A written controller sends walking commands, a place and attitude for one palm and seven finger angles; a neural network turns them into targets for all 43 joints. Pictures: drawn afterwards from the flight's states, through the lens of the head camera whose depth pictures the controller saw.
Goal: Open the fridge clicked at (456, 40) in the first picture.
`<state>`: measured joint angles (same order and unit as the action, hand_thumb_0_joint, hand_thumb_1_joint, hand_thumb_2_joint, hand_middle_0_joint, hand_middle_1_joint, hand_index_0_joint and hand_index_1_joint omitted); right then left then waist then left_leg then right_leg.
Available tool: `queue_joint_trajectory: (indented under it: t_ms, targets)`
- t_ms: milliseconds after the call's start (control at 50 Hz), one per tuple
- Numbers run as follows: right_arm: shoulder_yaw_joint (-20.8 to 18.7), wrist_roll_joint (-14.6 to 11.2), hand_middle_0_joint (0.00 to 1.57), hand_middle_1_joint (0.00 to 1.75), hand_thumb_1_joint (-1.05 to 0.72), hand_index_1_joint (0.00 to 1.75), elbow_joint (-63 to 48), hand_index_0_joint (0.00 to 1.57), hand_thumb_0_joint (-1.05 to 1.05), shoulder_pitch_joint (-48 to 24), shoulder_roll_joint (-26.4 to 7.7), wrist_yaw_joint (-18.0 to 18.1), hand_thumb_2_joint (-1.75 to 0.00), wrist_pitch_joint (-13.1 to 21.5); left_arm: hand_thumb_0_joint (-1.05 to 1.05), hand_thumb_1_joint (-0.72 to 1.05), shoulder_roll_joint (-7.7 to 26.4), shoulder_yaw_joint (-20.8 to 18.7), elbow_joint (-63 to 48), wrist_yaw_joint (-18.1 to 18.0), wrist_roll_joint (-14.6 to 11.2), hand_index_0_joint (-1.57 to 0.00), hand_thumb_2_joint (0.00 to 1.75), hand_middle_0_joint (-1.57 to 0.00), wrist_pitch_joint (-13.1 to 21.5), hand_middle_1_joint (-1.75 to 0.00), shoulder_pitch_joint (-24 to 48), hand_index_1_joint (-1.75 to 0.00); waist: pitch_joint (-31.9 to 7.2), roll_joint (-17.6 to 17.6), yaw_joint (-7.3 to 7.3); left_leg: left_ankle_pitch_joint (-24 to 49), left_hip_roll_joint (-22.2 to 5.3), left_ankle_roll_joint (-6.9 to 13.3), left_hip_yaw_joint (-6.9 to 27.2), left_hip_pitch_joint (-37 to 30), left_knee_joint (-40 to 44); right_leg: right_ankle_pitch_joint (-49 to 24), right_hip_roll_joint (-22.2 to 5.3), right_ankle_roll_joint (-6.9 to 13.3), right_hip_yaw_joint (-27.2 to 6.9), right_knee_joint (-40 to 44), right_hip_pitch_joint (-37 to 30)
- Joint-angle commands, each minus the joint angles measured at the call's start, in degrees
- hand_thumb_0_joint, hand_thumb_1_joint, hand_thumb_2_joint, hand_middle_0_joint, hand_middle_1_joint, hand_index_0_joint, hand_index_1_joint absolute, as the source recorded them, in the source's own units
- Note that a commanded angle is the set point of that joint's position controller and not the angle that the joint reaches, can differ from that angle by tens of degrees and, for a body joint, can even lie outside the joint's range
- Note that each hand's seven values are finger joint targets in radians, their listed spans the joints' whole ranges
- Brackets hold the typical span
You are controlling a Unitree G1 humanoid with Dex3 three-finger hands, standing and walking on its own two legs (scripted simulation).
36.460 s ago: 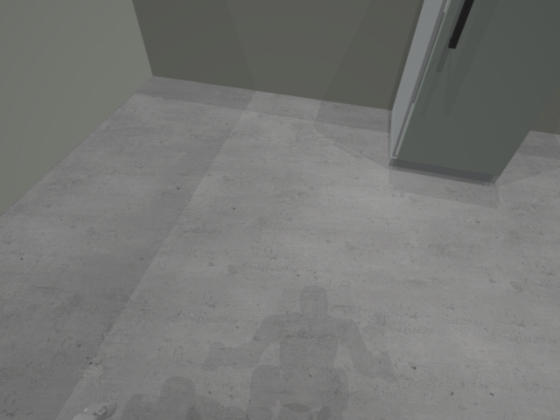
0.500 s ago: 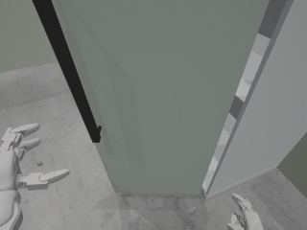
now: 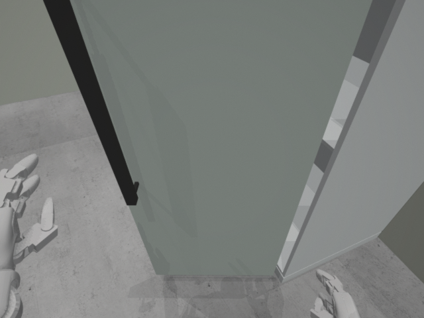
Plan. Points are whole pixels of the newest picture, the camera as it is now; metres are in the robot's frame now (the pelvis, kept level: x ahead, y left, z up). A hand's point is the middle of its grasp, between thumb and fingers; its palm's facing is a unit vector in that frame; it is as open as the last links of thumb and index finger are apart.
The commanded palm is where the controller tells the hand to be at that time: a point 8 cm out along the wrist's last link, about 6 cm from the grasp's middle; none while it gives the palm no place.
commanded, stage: draw the hand back to the body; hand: left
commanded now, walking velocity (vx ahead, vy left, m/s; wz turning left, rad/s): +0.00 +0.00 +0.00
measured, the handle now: (108, 120) +0.42 +0.28 +0.18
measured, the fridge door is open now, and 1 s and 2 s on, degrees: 67 67 67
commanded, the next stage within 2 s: step back with the hand held close in 0.28 s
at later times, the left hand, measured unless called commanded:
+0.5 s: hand (44, 228) +0.18 +0.27 +0.16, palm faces +0.48 -0.79 -0.38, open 7.4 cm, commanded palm +0.12 +0.30 +0.17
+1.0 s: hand out of the picture +0.11 +0.30 +0.15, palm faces +0.46 -0.75 -0.47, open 7.4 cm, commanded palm +0.05 +0.33 +0.17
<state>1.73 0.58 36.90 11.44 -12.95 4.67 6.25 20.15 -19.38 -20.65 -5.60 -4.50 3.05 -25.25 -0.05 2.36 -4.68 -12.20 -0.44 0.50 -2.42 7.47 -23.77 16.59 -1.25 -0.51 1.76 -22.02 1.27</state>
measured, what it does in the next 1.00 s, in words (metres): shifts its weight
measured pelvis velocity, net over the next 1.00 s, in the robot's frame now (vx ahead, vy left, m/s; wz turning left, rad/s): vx -0.08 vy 0.02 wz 0.05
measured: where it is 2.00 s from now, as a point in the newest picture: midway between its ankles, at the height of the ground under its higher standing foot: outside the picture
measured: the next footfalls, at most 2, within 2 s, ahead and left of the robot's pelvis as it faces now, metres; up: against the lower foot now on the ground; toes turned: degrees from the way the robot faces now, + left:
right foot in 1.46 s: -0.19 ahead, -0.10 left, +0.00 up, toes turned +5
left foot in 1.60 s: -0.05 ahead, +0.10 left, +0.00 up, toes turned +5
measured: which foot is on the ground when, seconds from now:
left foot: down 0.00-1.00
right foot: down 0.00-1.00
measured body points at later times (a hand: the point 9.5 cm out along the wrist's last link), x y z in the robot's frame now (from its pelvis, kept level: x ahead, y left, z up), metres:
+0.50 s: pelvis -0.02 +0.00 +0.00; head -0.03 -0.01 +0.45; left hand +0.15 +0.31 +0.18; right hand +0.18 -0.22 -0.08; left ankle +0.01 +0.11 -0.74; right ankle -0.05 -0.12 -0.74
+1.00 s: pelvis -0.08 +0.02 -0.01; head -0.06 +0.03 +0.44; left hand +0.08 +0.34 +0.18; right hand +0.11 -0.20 -0.08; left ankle +0.01 +0.11 -0.74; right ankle -0.06 -0.12 -0.74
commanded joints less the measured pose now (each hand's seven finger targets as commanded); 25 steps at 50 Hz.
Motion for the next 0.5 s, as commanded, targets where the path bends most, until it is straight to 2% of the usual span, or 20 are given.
queue_joint_trajectory:
  t_ms: [0,40,60,100,120,140,180,200,220,240,260,280,320,340,360,380,400,420,440,480]
  targets:
    - [-2.33,0.05,0.2,0.3,-0.9,0.3,-9.35,0.2,0.0,-7.35,-6.02,0.79,-0.9,2.58,0.0,0.9,10.78,-6.88,-11.36,-0.92,0.06,-0.2,0.9,-0.2,3.47,-0.3,6.53,-0.3,-3.13,0.18,0.29,11.2,-0.31,1.24,1.15,-5.11,2.77,-13.82,1.19,0.85,0.4,3.65,6.06]
    - [-2.32,0.0,0.2,0.3,-0.9,0.3,-9.26,0.2,0.0,-7.58,-5.9,0.98,-0.9,2.54,0.0,0.9,9.99,-6.19,-10.2,-0.82,-0.06,-0.2,0.9,-0.2,3.34,-0.3,5.51,-0.3,-2.13,-0.04,0.33,10.9,-0.38,1.45,1.04,-4.97,2.89,-13.77,1.09,0.8,0.35,4.07,5.96]
    - [-2.44,0.05,0.2,0.3,-0.9,0.3,-9.36,0.2,0.0,-7.72,-6.09,0.97,-0.9,2.58,0.0,0.9,11.04,-6.63,-12.33,-0.94,0.25,-0.2,0.9,-0.2,3.57,-0.3,7.37,-0.3,-3.69,0.75,0.27,11.31,-0.2,1.41,1.13,-5.8,2.8,-14.02,1.19,0.89,0.19,4.14,5.8]
    - [-2.26,0.18,0.2,0.3,-0.9,0.3,-9.19,0.2,0.0,-7.79,-5.93,1.02,-0.9,2.73,0.0,0.9,11.07,-6.46,-12.86,-1.14,0.37,-0.2,0.9,-0.2,3.82,-0.3,7.91,-0.3,-3.39,2.71,0.23,10.79,-0.03,1.28,1.18,-5.83,2.86,-13.3,1.19,0.97,0.24,4.31,5.87]
    - [-2.42,0.33,0.2,0.3,-0.9,0.3,-8.88,0.2,0.0,-7.88,-6.18,1.11,-0.9,3.02,0.0,0.9,11.83,-7.18,-12.02,-1.17,0.38,-0.2,0.9,-0.2,3.79,-0.3,7.31,-0.3,-2.83,1.42,0.15,10.45,-0.09,1.35,1.13,-5.97,2.88,-13.1,1.33,0.93,0.18,5.26,6.32]
    - [-2.25,0.17,0.2,0.3,-0.9,0.3,-9.07,0.2,0.0,-8.0,-5.82,1.09,-0.9,3.04,0.0,0.9,10.33,-5.78,-12.44,-1.11,0.3,-0.2,0.9,-0.2,3.88,-0.3,7.38,-0.3,-2.48,2.17,0.39,9.86,-0.21,1.32,1.29,-5.75,3.11,-12.17,1.16,0.97,0.23,4.79,6.04]
    - [-2.3,0.25,0.2,0.3,-0.9,0.3,-8.92,0.2,0.0,-7.94,-5.69,1.2,-0.9,3.17,0.0,0.9,10.63,-6.22,-12.01,-1.29,0.31,-0.2,0.9,-0.2,4.05,-0.3,7.31,-0.3,-1.92,1.65,0.37,9.27,-0.09,1.36,1.21,-5.57,3.14,-11.73,1.17,0.98,0.22,5.01,6.21]
    - [-2.37,0.37,0.2,0.3,-0.9,0.3,-8.98,0.2,0.0,-7.9,-5.96,1.21,-0.9,3.21,0.0,0.9,11.71,-7.12,-12.87,-1.41,0.34,-0.2,0.9,-0.2,4.15,-0.3,7.84,-0.3,-3.47,1.47,0.05,9.9,0.17,1.44,1.25,-6.2,3.06,-12.61,1.24,0.98,0.12,5.16,5.78]
    - [-2.49,0.44,0.2,0.3,-0.9,0.3,-8.6,0.2,0.0,-8.04,-6.19,1.23,-0.9,3.33,0.0,0.9,12.09,-7.58,-11.73,-1.27,0.3,-0.2,0.9,-0.2,4.16,-0.3,6.86,-0.3,-2.48,-0.52,0.04,10.07,0.02,1.44,1.33,-5.97,3.18,-12.88,1.46,0.91,0.21,5.86,6.09]
    - [-2.39,0.18,0.2,0.3,-0.9,0.3,-8.78,0.2,0.0,-8.09,-5.74,1.18,-0.9,3.21,0.0,0.9,10.2,-6.23,-10.86,-1.03,0.05,-0.2,0.9,-0.2,4.03,-0.3,6.27,-0.3,-1.56,0.39,0.27,9.27,-0.18,1.42,1.09,-5.47,3.35,-11.96,1.12,0.81,0.14,5.32,5.98]
    - [-2.43,0.31,0.2,0.3,-0.9,0.3,-8.93,0.2,0.0,-8.12,-5.95,1.18,-0.9,3.16,0.0,0.9,11.67,-7.28,-11.82,-1.19,0.12,-0.2,0.9,-0.2,4.25,-0.3,7.17,-0.3,-2.38,0.53,-0.06,9.1,0.11,1.46,1.19,-5.7,3.41,-11.98,1.15,0.85,-0.04,5.7,5.9]
    - [-2.38,0.26,0.2,0.3,-0.9,0.3,-8.63,0.2,0.0,-8.11,-5.66,1.19,-0.9,3.06,0.0,0.9,10.35,-6.55,-10.34,-1.07,0.04,-0.2,0.9,-0.2,4.19,-0.3,6.09,-0.3,-1.54,0.3,0.18,8.67,-0.06,1.4,1.07,-5.46,3.53,-11.29,1.14,0.84,0.18,5.5,6.07]
    - [-2.66,0.25,0.2,0.3,-0.9,0.3,-8.58,0.2,0.0,-8.22,-6.09,1.2,-0.9,3.05,0.0,0.9,10.93,-7.15,-9.58,-0.84,-0.13,-0.2,0.9,-0.2,4.15,-0.3,5.52,-0.3,-1.03,-0.77,-0.02,8.61,-0.1,1.46,0.98,-5.58,3.69,-11.33,1.34,0.74,0.03,6.57,6.51]
    - [-2.46,0.09,0.2,0.3,-0.9,0.3,-8.7,0.2,0.0,-8.28,-5.82,1.11,-0.9,2.92,0.0,0.9,10.03,-6.08,-10.19,-0.73,-0.12,-0.2,0.9,-0.2,4.17,-0.3,6.41,-0.3,-0.7,0.53,0.25,7.88,-0.2,1.39,1.08,-5.33,3.94,-10.2,1.14,0.74,-0.09,6.23,6.32]
    - [-2.54,0.26,0.2,0.3,-0.9,0.3,-8.71,0.2,0.0,-8.26,-5.96,1.18,-0.9,2.94,0.0,0.9,11.04,-6.94,-10.46,-0.88,-0.03,-0.2,0.9,-0.2,4.36,-0.3,7.06,-0.3,-1.31,-0.26,0.05,7.84,-0.01,1.46,1.19,-5.47,3.98,-10.24,1.17,0.77,-0.04,6.32,6.2]
    - [-2.42,0.17,0.2,0.3,-0.9,0.3,-8.78,0.2,0.0,-8.75,-5.79,1.09,-0.9,3.19,0.0,0.9,10.42,-5.41,-13.72,-0.82,0.25,-0.2,0.9,-0.2,4.8,-0.3,10.92,-0.3,-2.25,1.96,0.49,8.28,0.13,1.5,1.11,-6.24,3.72,-10.72,1.16,0.86,-0.29,6.18,6.03]
    - [-2.4,-0.32,0.2,0.3,-0.9,0.3,-10.79,0.2,0.0,-9.49,-6.89,0.82,-0.9,1.55,0.0,0.9,16.68,-10.97,-16.19,-1.57,0.84,-0.2,0.9,-0.2,6.79,-0.3,14.91,-0.3,2.36,0.38,2.72,6.73,-0.97,2.38,1.81,-2.01,0.09,-13.17,-1.62,0.25,-3.14,9.13,12.93]
    - [-2.3,-0.1,0.2,0.3,-0.9,0.3,-9.95,0.2,0.0,-9.62,-6.23,0.99,-0.9,0.67,0.0,0.9,16.42,-10.94,-14.64,-1.57,1.08,-0.2,0.9,-0.2,7.71,-0.3,13.97,-0.3,1.7,-0.81,2.77,6.2,-0.68,2.18,2.09,-1.75,-1.03,-15.09,-2.96,0.5,-3.25,9.26,13.06]
    - [-2.22,0.15,0.2,0.3,-0.9,0.3,-9.69,0.2,0.0,-9.65,-5.87,0.96,-0.9,0.01,0.0,0.9,12.76,-7.71,-11.67,-1.24,1.17,-0.2,0.9,-0.2,7.15,-0.3,8.68,-0.3,1.7,-2.92,3.06,7.62,-0.71,2.14,2.13,-1.52,-1.72,-17.18,-3.53,0.28,-3.0,8.67,13.7]
    - [-2.81,-0.06,0.2,0.3,-0.9,0.3,-11.07,0.2,0.0,-8.03,-6.13,0.54,-0.9,-1.26,0.0,0.9,11.02,-6.72,-11.7,-1.1,1.35,-0.2,0.9,-0.2,7.04,-0.3,4.22,-0.3,-1.81,-2.44,3.12,10.56,-0.96,2.01,1.78,-1.67,-2.31,-19.55,-3.85,0.07,-2.33,6.69,12.55]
